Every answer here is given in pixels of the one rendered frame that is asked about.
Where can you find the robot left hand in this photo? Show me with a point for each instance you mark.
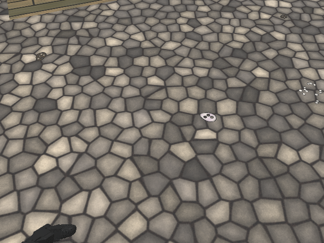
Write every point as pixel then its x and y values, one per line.
pixel 50 234

